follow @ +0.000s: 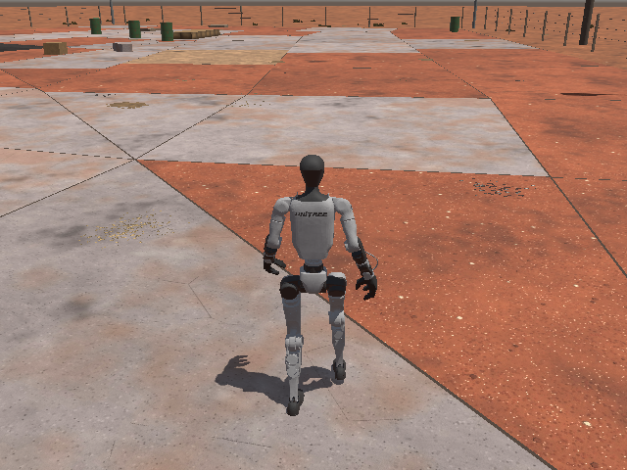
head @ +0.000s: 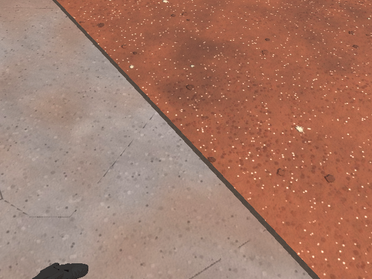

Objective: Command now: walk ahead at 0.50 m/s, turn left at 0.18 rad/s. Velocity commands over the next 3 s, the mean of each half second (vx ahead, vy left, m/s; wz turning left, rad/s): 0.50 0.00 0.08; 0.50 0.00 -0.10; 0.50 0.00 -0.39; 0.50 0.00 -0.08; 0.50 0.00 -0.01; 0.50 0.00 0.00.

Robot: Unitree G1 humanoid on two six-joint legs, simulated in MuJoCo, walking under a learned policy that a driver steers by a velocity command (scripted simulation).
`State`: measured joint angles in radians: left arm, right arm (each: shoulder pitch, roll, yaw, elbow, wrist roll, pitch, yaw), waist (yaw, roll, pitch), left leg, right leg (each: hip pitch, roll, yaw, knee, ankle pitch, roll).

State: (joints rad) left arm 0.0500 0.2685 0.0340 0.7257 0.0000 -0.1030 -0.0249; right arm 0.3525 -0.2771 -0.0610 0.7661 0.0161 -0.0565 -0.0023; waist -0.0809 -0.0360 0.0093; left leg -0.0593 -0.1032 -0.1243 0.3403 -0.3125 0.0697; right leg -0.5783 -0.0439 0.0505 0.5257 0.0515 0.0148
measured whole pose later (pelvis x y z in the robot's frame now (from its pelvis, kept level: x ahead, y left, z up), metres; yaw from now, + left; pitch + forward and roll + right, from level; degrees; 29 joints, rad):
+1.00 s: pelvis +0.54 +0.01 +0.00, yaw -4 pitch +1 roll +2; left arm 0.13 0.27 0.04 0.79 -0.02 -0.05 -0.03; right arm 0.33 -0.27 -0.06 0.85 0.00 -0.09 0.01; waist -0.06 -0.04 0.01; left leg 0.02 -0.05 0.12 0.19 -0.24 0.03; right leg -0.68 -0.10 0.04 0.68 0.07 -0.01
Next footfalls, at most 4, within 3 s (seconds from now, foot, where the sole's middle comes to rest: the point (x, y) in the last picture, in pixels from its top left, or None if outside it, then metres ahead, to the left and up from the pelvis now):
0.08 right None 0.21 -0.13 -0.78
0.60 left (144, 275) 0.50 0.12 -0.78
1.14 right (208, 199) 0.78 -0.14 -0.78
1.66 left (171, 136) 1.12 -0.01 -0.78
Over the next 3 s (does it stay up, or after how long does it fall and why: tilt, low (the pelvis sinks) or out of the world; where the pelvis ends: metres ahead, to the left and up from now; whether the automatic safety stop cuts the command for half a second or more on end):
stays up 1.64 -0.25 0.01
